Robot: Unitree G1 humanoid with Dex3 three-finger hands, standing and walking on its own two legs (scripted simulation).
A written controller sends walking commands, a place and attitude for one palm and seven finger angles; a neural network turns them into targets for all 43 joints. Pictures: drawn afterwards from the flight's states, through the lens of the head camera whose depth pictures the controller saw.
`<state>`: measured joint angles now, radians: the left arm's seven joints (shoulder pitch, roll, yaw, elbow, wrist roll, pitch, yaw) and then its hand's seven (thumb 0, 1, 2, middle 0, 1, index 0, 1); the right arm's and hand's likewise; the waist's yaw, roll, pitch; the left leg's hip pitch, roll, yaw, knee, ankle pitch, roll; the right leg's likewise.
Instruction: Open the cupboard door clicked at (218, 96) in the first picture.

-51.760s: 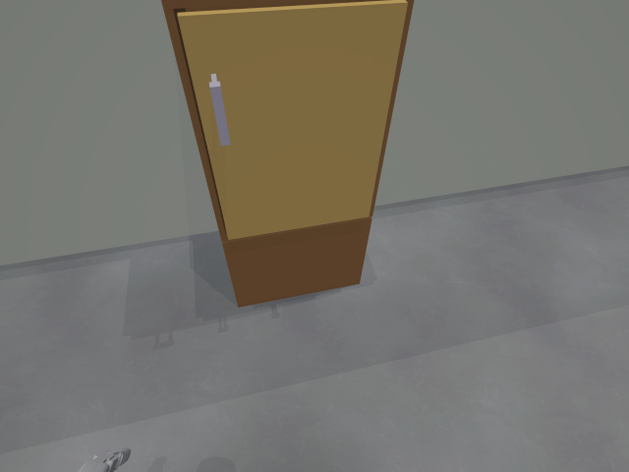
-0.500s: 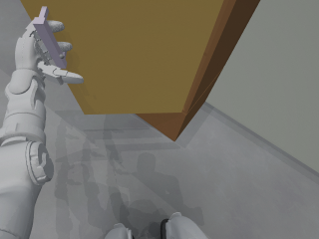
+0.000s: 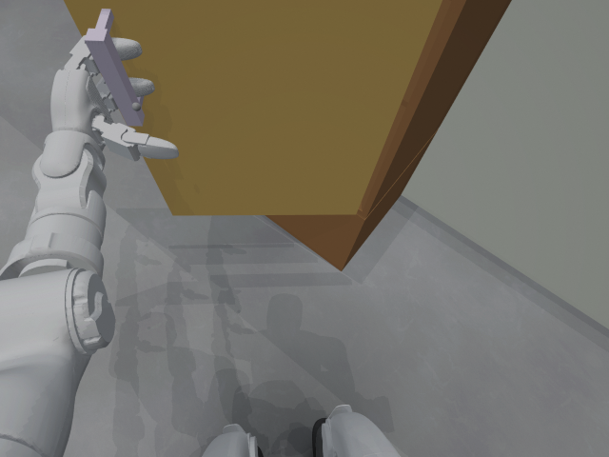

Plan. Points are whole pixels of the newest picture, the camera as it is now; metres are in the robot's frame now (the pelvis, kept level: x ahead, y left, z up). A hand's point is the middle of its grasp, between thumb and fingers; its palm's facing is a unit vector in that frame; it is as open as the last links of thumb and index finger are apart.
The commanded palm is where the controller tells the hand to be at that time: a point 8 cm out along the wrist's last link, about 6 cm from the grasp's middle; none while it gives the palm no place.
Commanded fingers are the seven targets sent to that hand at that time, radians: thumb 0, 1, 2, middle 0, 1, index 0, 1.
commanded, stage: close the thumb around the handle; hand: left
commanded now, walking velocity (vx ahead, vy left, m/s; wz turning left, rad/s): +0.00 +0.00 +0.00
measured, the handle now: (121, 71) +0.59 +0.18 +0.11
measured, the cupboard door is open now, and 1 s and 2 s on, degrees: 40 43 83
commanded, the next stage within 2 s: pull the door open along its arc in 0.64 s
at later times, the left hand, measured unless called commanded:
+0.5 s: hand (132, 103) +0.53 +0.16 +0.11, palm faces -0.03 -1.00 -0.02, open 6.5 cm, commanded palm +0.51 +0.20 +0.10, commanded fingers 0.00 0.90 0.90 -0.40 -1.35 -0.40 -1.35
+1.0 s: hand (132, 113) +0.52 +0.16 +0.11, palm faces -0.03 -1.00 -0.01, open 5.7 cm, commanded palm +0.47 +0.21 +0.10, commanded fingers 0.00 0.90 0.90 -0.40 -1.35 -0.40 -1.35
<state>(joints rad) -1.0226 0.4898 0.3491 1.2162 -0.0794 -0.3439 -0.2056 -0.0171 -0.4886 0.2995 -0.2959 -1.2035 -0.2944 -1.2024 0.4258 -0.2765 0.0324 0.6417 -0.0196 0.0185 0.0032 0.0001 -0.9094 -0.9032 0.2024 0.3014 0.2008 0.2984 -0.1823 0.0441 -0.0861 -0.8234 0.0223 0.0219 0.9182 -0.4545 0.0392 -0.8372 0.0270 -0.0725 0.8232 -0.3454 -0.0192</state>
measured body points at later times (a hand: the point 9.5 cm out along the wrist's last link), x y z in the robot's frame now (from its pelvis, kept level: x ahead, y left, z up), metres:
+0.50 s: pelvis +0.00 +0.00 +0.00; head +0.13 +0.01 +0.44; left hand +0.53 +0.22 +0.11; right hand -0.02 -0.27 -0.11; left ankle -0.02 +0.09 -0.69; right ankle +0.02 -0.11 -0.69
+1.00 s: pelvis +0.01 -0.01 +0.01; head +0.12 +0.00 +0.44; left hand +0.51 +0.21 +0.11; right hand -0.01 -0.27 -0.11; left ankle -0.02 +0.09 -0.69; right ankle +0.02 -0.11 -0.69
